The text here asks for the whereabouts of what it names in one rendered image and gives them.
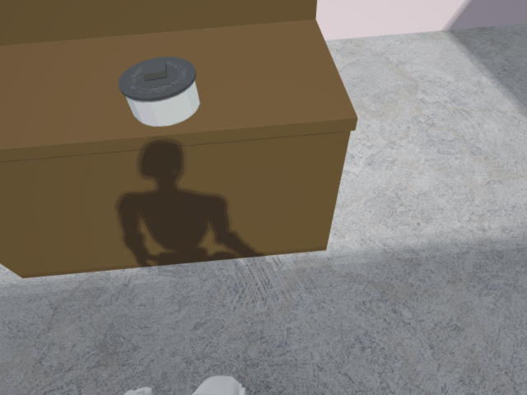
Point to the pot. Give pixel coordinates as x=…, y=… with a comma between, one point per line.
x=166, y=112

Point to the table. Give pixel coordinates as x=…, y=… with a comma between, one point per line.
x=86, y=187

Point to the lid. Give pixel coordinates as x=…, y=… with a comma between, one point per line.
x=180, y=76

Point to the left robot thigh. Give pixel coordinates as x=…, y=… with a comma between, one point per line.
x=220, y=385

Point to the knob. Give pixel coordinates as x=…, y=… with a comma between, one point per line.
x=154, y=70

